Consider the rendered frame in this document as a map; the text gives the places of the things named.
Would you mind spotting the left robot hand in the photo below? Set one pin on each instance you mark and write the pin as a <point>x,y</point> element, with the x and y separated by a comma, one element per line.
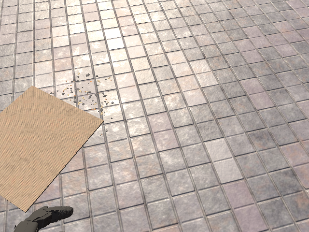
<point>42,217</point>

